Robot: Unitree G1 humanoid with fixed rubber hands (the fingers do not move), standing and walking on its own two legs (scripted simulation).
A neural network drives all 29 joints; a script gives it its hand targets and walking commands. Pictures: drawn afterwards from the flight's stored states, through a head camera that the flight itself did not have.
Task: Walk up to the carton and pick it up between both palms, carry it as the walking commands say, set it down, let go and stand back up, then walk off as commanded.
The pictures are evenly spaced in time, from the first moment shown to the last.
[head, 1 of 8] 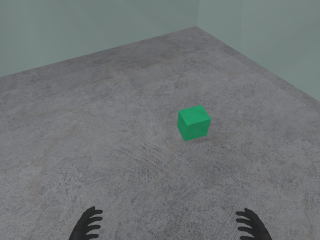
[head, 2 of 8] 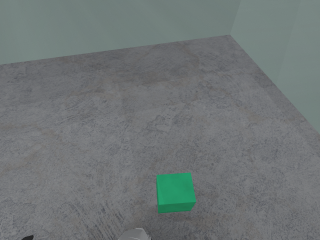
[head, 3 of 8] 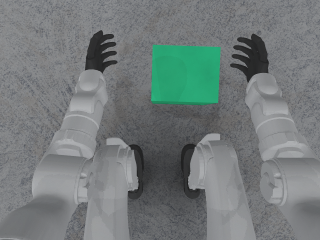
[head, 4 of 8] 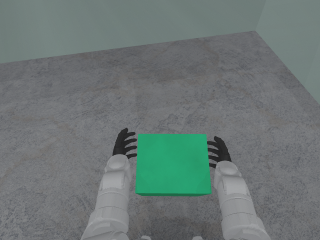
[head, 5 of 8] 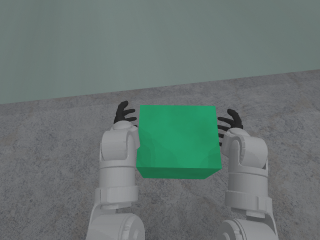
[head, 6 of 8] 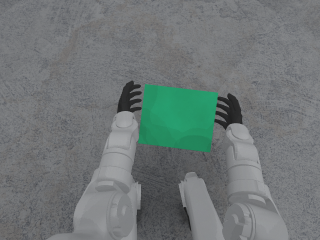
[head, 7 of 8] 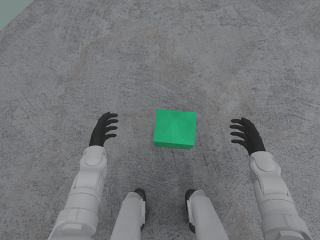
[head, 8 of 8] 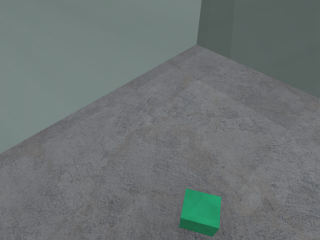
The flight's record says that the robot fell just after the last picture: no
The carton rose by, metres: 0.71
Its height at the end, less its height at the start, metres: +0.00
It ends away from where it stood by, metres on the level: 1.00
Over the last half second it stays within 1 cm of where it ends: yes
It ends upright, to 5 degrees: yes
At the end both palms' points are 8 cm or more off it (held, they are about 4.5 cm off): yes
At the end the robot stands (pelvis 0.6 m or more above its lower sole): yes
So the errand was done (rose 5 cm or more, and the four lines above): yes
